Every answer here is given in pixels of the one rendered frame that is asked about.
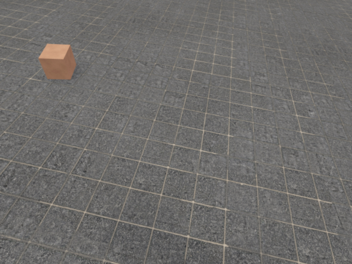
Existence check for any carton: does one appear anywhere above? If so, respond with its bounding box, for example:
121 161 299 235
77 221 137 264
38 44 76 80

